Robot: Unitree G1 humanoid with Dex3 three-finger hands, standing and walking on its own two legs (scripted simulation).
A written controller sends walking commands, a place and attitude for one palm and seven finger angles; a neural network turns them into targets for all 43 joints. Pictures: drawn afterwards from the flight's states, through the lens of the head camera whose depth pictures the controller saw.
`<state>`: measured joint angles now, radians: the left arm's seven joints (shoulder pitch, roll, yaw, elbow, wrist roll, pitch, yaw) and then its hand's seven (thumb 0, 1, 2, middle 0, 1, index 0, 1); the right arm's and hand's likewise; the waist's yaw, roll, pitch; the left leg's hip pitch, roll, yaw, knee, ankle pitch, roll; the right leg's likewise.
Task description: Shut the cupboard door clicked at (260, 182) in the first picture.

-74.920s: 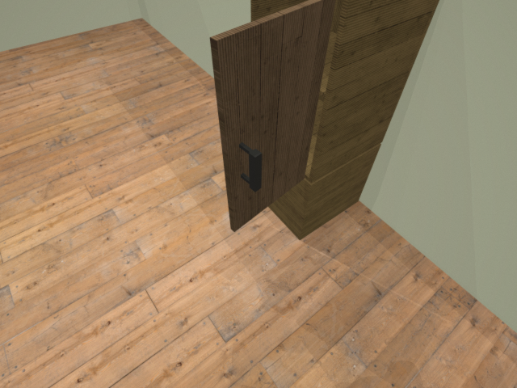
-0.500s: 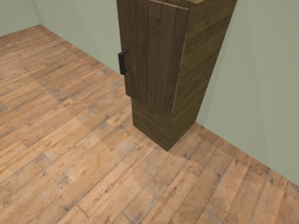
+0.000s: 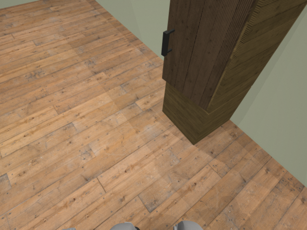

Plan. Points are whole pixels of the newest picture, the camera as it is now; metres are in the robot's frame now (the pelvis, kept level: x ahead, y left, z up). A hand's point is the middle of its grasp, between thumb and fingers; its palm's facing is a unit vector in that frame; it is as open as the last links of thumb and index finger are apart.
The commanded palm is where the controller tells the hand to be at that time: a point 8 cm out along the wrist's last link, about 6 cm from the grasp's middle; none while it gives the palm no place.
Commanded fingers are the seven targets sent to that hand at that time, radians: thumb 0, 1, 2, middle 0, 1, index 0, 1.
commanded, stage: walk to a spot facing it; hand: left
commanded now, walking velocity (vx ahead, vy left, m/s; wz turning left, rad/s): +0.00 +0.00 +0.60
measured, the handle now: (168, 42) +0.91 -0.05 -0.06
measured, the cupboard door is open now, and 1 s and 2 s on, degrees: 7 7 7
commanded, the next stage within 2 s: none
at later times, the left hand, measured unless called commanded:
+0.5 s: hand out of the picture -0.01 +0.14 -0.14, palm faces +0.33 -0.89 -0.31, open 7.4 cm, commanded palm none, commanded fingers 0.00 0.90 0.90 -0.20 -0.30 -0.20 -0.30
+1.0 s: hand out of the picture -0.06 +0.11 -0.15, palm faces +0.65 -0.70 -0.30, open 7.4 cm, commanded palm none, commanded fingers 0.00 0.90 0.90 -0.20 -0.30 -0.20 -0.30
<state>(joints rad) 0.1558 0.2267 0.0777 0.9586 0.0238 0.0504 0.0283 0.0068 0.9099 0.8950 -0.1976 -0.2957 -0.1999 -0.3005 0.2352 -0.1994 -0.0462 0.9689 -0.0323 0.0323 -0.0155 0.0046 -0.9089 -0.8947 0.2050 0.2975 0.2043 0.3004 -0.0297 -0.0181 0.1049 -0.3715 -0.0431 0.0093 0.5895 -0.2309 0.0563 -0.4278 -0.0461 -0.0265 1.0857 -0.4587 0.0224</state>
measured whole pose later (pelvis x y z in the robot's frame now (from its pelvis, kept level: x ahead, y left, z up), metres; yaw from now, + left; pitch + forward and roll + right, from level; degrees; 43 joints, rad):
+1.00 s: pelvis +0.03 -0.08 +0.00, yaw +41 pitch +0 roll +1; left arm 0.28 0.20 0.05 0.87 0.04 -0.01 0.01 0.01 0.91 0.90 -0.20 -0.30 -0.20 -0.30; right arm 0.14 -0.26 -0.09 0.89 -0.03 0.08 0.04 0.01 -0.91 -0.89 0.20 0.30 0.20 0.30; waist 0.00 0.04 0.07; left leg -0.54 0.00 -0.03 1.22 -0.40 -0.02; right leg -0.28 -0.10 -0.15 0.61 -0.33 0.00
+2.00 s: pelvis +0.22 +0.19 +0.01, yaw +75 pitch +1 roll -1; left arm 0.37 0.18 0.06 1.00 0.04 -0.07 0.01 0.00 0.93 0.89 -0.20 -0.30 -0.20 -0.30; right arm 0.09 -0.23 -0.07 0.92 -0.03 0.02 0.06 0.01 -0.91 -0.90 0.20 0.30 0.20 0.30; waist 0.03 0.00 0.10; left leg -0.57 0.08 0.10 0.80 -0.24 0.01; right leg -0.05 -0.12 -0.36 0.39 -0.33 0.04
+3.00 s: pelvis +0.23 +0.45 +0.01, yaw +62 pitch +1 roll -1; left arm 0.19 0.25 0.10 0.93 0.02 0.07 -0.02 0.01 0.91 0.90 -0.20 -0.30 -0.20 -0.30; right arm 0.14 -0.19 -0.02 0.88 -0.03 0.00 -0.03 0.00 -0.91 -0.89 0.21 0.30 0.20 0.30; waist 0.02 -0.04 0.07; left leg -0.30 0.05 0.05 0.56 -0.29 0.00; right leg -0.46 0.05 0.06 0.91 -0.48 0.03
